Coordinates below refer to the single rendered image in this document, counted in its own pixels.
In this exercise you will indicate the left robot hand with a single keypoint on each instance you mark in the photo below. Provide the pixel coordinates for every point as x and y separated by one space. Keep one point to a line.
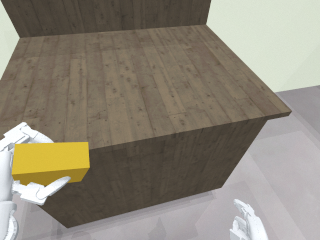
33 192

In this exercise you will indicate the sponge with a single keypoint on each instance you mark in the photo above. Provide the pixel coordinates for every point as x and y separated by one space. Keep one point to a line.
44 163

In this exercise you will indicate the left robot forearm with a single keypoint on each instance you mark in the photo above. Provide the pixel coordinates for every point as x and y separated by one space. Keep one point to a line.
9 226

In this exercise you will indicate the right robot hand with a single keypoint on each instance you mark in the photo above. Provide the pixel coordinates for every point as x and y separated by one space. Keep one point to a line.
251 229

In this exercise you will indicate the table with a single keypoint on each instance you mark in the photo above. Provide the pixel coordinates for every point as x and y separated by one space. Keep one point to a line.
167 108

